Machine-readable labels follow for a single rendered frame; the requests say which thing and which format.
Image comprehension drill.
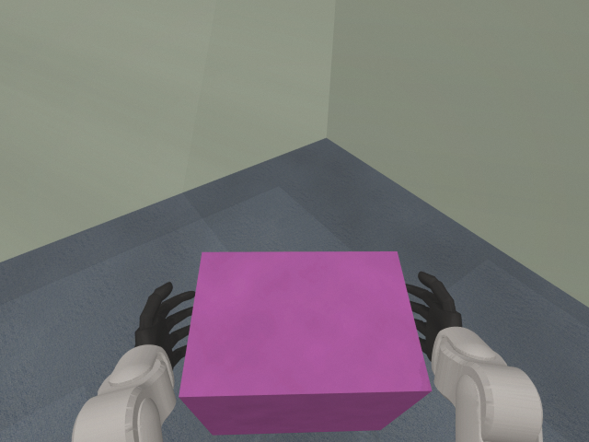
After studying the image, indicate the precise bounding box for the carton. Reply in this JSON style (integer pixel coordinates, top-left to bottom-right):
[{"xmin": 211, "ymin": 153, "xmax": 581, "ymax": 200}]
[{"xmin": 179, "ymin": 251, "xmax": 432, "ymax": 436}]

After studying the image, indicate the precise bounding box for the robot left forearm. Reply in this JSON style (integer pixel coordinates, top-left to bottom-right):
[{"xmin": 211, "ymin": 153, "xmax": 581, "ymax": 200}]
[{"xmin": 72, "ymin": 344, "xmax": 176, "ymax": 442}]

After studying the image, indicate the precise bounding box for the robot right hand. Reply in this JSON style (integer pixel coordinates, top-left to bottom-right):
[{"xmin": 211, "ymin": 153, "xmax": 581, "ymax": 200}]
[{"xmin": 405, "ymin": 272, "xmax": 462, "ymax": 362}]

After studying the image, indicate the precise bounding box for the robot right forearm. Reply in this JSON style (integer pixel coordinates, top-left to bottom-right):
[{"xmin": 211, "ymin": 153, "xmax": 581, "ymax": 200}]
[{"xmin": 432, "ymin": 327, "xmax": 543, "ymax": 442}]

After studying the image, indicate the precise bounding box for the robot left hand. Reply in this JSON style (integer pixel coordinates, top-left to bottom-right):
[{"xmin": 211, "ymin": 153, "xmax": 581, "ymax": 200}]
[{"xmin": 135, "ymin": 282, "xmax": 195, "ymax": 370}]

